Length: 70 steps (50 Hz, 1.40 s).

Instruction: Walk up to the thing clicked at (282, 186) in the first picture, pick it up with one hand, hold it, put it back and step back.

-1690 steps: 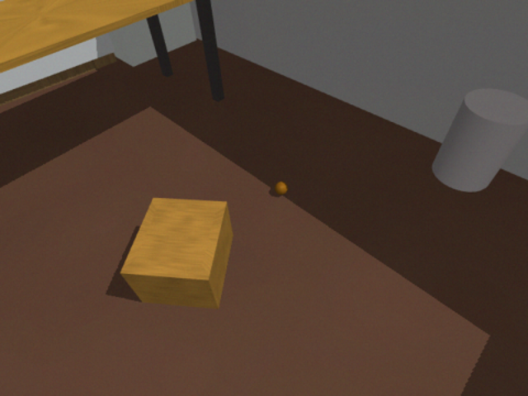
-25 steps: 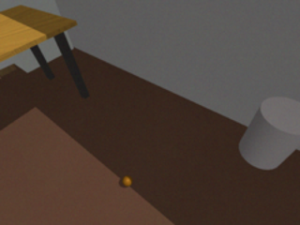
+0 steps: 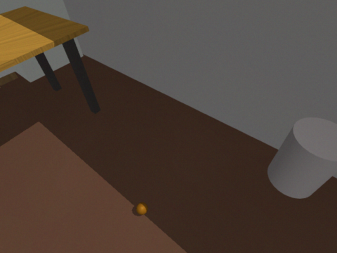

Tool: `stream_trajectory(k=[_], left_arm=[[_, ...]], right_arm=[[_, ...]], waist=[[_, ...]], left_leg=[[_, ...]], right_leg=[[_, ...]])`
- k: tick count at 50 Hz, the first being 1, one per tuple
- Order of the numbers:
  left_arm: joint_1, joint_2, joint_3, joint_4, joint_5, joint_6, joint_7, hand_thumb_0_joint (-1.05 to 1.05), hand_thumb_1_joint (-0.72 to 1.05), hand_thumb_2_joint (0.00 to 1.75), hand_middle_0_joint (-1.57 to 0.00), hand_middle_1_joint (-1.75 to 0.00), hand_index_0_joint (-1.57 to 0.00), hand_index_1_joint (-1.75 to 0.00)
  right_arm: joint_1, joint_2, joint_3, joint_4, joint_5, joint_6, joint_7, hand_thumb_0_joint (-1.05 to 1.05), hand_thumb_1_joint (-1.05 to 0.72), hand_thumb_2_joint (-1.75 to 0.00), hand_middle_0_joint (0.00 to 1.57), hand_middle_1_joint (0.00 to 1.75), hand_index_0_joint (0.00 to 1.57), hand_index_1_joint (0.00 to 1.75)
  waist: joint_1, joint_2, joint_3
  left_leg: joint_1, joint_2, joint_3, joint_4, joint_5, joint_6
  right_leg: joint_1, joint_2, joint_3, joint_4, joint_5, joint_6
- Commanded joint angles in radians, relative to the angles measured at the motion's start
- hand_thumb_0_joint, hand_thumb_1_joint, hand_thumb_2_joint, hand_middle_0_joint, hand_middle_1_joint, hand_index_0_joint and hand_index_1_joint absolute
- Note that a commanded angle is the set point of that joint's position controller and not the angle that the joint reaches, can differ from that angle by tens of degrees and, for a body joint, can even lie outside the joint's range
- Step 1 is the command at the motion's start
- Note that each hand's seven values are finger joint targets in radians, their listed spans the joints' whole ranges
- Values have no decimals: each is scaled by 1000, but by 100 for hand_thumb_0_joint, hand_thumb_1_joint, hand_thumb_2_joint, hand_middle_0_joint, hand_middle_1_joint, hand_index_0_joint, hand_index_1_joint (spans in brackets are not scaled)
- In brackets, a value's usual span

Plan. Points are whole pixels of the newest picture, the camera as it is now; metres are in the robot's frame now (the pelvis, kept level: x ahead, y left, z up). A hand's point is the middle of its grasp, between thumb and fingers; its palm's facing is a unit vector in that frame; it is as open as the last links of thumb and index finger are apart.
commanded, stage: walk up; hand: left
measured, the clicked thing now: (142, 208) +0.51 +0.22 -0.74
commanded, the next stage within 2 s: none
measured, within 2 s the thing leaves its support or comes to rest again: neither
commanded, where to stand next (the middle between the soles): +0.11 +0.01 m, yaw -4 degrees
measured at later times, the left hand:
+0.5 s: hand out of the picture +0.08 +0.25 -0.15, palm faces -0.01 -0.93 -0.36, open 7.3 cm
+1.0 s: hand out of the picture +0.09 +0.35 -0.19, palm faces -0.02 -0.93 -0.38, open 7.3 cm
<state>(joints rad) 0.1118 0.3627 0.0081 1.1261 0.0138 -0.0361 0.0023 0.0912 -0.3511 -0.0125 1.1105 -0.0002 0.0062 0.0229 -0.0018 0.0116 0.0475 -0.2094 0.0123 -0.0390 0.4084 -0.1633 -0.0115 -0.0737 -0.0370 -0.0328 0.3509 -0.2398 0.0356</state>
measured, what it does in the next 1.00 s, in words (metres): steps on the spot: left foot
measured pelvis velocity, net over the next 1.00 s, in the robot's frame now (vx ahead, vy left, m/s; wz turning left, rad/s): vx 0.04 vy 0.06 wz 0.02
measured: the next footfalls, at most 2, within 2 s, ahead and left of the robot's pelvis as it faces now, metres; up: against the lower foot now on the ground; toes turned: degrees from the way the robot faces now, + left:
left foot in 0.82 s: +0.19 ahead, +0.19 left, +0.00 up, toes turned +4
right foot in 1.28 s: +0.01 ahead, -0.15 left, +0.00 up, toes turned -4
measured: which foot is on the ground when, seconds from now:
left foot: down 0.00-0.60, up 0.62-0.80, down 0.82-1.00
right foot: down 0.00-0.84, up 0.86-1.00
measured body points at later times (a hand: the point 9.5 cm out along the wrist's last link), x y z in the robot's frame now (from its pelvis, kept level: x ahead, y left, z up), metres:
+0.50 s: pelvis +0.00 +0.00 +0.00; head +0.01 -0.01 +0.45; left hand +0.08 +0.30 -0.13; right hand +0.09 -0.30 -0.13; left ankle +0.04 +0.13 -0.74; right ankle -0.03 -0.14 -0.74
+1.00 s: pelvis +0.04 +0.06 -0.02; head +0.11 +0.10 +0.42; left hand +0.10 +0.40 -0.17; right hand +0.14 -0.26 -0.12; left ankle +0.15 +0.19 -0.74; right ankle +0.00 -0.11 -0.65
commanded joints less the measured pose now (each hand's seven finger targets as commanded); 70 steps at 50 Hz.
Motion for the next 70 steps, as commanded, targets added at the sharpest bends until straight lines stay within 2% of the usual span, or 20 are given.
stream_trajectory(k=[1, 18, 27, 29, 30, 32, 35, 38, 40, 41, 42, 43, 44, 47, 58, 62, 64, 66, 67, 70], left_arm=[[-50, 216, 38, -56, -4, -18, 15, 0, 90, 90, -20, -30, -20, -30], [-47, 212, 42, -50, 6, -9, 12, 0, 90, 90, -20, -30, -20, -30], [-52, 210, 48, -57, 3, -11, 14, 0, 90, 90, -20, -30, -20, -30], [165, 332, 99, -41, 16, -26, 23, 0, 90, 90, -20, -30, -20, -30], [171, 366, 121, -56, 28, -32, 29, 0, 90, 90, -20, -30, -20, -30], [135, 368, 137, -111, 31, -42, 36, 0, 90, 90, -20, -30, -20, -30], [75, 331, 125, -167, 31, -52, 32, 0, 90, 90, -20, -30, -20, -30], [11, 255, 87, -192, 19, -31, 13, 0, 90, 90, -20, -30, -20, -30], [-14, 203, 78, -216, -6, 13, 6, 0, 90, 90, -20, -30, -20, -30], [20, 166, 73, -253, -10, 38, 5, 0, 90, 90, -20, -30, -20, -30], [113, 164, 81, -263, -10, 73, 11, 0, 90, 90, -20, -30, -20, -30], [183, 216, 96, -241, -17, 113, 18, 0, 90, 90, -20, -30, -20, -30], [215, 234, 93, -229, -19, 134, 17, 0, 90, 90, -20, -30, -20, -30], [249, 260, 119, -237, -5, 147, -7, 0, 90, 90, -20, -30, -20, -30], [188, 258, 143, -365, 22, 142, -51, 0, 90, 90, -20, -30, -20, -30], [316, 249, 161, -317, 18, 136, -73, 0, 90, 90, -20, -30, -20, -30], [409, 254, 183, -279, 23, 128, -77, 0, 90, 90, -20, -30, -20, -30], [259, 421, 207, -374, 49, 119, -66, 0, 90, 90, -20, -30, -20, -30], [109, 475, 200, -427, 51, 115, -54, 0, 90, 90, -20, -30, -20, -30], [49, 285, 159, -394, 41, 72, -11, 0, 90, 90, -20, -30, -20, -30]], right_arm=[[-43, -207, -42, -60, -2, -21, -13, 0, -90, -90, 20, 30, 20, 30], [-71, -212, -45, -54, -10, -18, -14, 0, -90, -90, 20, 30, 20, 30], [-44, -200, -39, -49, -8, -18, -16, 0, -90, -90, 20, 30, 20, 30], [-70, -248, -85, -140, -40, 4, 21, 0, -90, -90, 20, 30, 20, 30], [-90, -241, -88, -164, -54, 13, 29, 0, -90, -90, 20, 30, 20, 30], [-69, -255, -96, -186, -57, 14, 43, 0, -90, -90, 20, 30, 20, 30], [-20, -232, -102, -213, -46, 2, 60, 0, -90, -90, 20, 30, 20, 30], [41, -169, -87, -171, -26, -20, 43, 0, -90, -90, 20, 30, 20, 30], [232, -237, -114, -100, -11, -34, 6, 0, -90, -90, 20, 30, 20, 30], [305, -348, -140, -96, -21, -36, -24, 0, -90, -90, 20, 30, 20, 30], [298, -403, -145, -128, -18, -39, -54, 0, -90, -90, 20, 30, 20, 30], [203, -419, -150, -167, -12, -32, -68, 0, -90, -90, 20, 30, 20, 30], [113, -420, -152, -203, -7, -29, -73, 0, -90, -90, 20, 30, 20, 30], [75, -347, -145, -253, -5, -32, -95, 0, -90, -90, 20, 30, 20, 30], [139, -376, -161, -337, -20, -46, -118, 0, -90, -90, 20, 30, 20, 30], [31, -400, -157, -383, -33, -30, -104, 0, -90, -90, 20, 30, 20, 30], [20, -349, -136, -390, -43, -11, -100, 0, -90, -90, 20, 30, 20, 30], [29, -251, -113, -406, -11, 0, -111, 0, -90, -90, 20, 30, 20, 30], [14, -320, -142, -383, -21, 2, -127, 0, -90, -90, 20, 30, 20, 30], [130, -268, -111, -299, 13, -4, -86, 0, -90, -90, 20, 30, 20, 30]], waist=[[-2, -13, -103], [4, 18, -67], [0, 5, -89], [73, -63, -53], [90, -112, 22], [76, -82, 92], [23, -155, 98], [-12, -195, 76], [-99, -41, 9], [-119, 164, -26], [-75, 171, -88], [-39, 91, -91], [-9, 96, -75], [26, 72, -123], [5, 180, -82], [61, 255, -106], [105, 91, -115], [107, -365, 6], [72, -292, 64], [9, -102, 37]], left_leg=[[95, 90, -68, -40, 207, 45], [57, 94, -96, -113, 60, 45], [64, 80, -79, -80, 157, 37], [-223, -11, 21, 174, -289, 53], [-384, 14, 7, 336, -301, 31], [-470, 82, -59, 426, -257, 25], [-396, 119, -50, 353, -263, 11], [-76, 40, 65, 137, -89, 10], [190, 12, 98, 29, 327, 9], [216, 177, -120, 7, 586, 57], [170, 335, -348, -32, 634, 143], [8, 415, -414, -83, 367, 233], [-78, 417, -420, -106, 212, 250], [8, 291, -199, -23, 205, 144], [-35, 376, -146, 62, 142, 266], [-281, 338, -88, 54, -125, 204], [-421, 228, -4, 218, -390, 141], [-502, -106, 56, 704, -534, 19], [-400, -76, -90, 843, -468, 24], [-411, -78, -142, 882, -249, 35]], right_leg=[[-20, -91, 63, -63, 196, -46], [-10, -80, 47, -80, 65, -46], [20, -91, 51, -83, 136, -46], [178, -195, 220, -143, -343, -152], [195, -317, 358, -210, -415, -216], [148, -407, 405, -227, -365, -293], [116, -336, 235, -147, 40, -270], [-95, -169, -2, 43, 357, -167], [-244, -37, -97, 360, 198, -82], [-347, 80, -24, 584, -108, -48], [-352, 105, 147, 721, -413, -46], [-284, 68, 206, 835, -391, -53], [-272, 54, 212, 931, -351, -67], [-351, 29, 262, 998, -230, -61], [-415, -21, 207, 752, -285, -17], [-155, -27, 61, 491, -237, -52], [-59, 3, 28, 334, -172, -69], [-395, -281, 629, -86, -540, -244], [-578, -357, 768, -198, -625, -321], [-387, -180, 376, 42, -289, -199]])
